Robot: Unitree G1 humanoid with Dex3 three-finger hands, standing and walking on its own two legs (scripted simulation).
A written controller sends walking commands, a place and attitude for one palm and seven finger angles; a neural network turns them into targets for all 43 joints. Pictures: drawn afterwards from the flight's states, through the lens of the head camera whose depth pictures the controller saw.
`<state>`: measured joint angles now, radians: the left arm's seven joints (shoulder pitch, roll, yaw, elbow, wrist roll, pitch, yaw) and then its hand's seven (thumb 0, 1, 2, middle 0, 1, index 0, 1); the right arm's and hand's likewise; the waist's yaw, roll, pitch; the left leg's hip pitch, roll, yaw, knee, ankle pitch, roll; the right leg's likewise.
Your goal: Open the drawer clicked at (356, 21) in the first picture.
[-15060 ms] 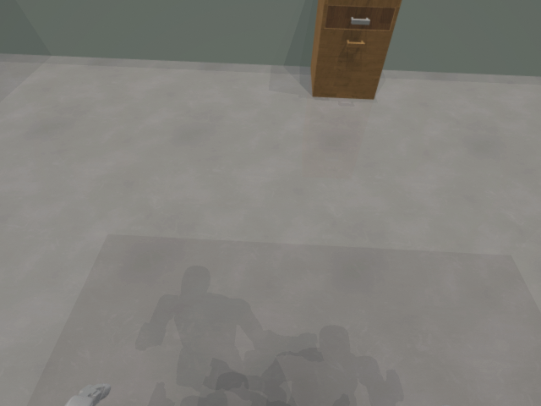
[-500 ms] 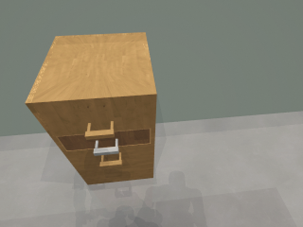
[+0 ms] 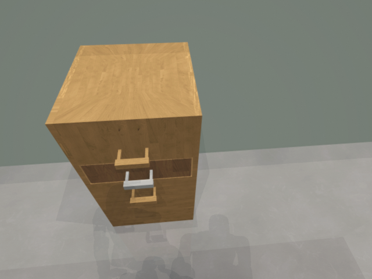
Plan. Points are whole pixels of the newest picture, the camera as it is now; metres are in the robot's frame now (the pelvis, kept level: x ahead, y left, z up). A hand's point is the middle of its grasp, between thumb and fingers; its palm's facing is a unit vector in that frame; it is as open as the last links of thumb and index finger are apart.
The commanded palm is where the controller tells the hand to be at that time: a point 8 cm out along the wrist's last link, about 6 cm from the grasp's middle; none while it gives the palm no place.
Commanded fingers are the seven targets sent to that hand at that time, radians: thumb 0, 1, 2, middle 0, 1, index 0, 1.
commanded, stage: come to a stop and stand still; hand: left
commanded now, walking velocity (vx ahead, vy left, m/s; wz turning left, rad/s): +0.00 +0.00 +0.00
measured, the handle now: (139, 179) +0.48 +0.20 -0.24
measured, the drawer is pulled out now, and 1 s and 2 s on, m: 0.00 0.00 0.00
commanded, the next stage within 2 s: none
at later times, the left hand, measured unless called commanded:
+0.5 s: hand out of the picture -0.11 +0.18 -0.19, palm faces +0.05 -0.98 -0.18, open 16.3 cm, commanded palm none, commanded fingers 0.00 -0.50 0.30 -0.15 -0.30 -0.15 -0.30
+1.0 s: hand out of the picture -0.20 +0.15 -0.18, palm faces +0.11 -0.99 -0.12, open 16.2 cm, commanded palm none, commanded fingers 0.00 -0.50 0.30 -0.15 -0.30 -0.15 -0.30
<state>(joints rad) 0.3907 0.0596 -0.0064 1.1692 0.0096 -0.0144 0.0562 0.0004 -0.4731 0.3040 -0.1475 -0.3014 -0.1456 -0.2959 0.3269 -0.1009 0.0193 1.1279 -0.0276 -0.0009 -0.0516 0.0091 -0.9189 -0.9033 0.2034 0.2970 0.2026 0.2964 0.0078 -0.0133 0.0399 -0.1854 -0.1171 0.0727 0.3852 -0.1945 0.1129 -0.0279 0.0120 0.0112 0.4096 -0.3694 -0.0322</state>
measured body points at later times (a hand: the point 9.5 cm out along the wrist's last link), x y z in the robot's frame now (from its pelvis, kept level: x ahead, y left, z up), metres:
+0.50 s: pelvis -0.07 +0.01 +0.00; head -0.09 +0.02 +0.44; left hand -0.11 +0.23 -0.17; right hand -0.04 -0.23 -0.15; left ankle +0.01 +0.05 -0.74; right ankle -0.09 -0.10 -0.74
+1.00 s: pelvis -0.12 +0.01 +0.00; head -0.14 +0.03 +0.45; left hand -0.20 +0.20 -0.17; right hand -0.11 -0.21 -0.15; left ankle +0.00 +0.05 -0.73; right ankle -0.10 -0.10 -0.74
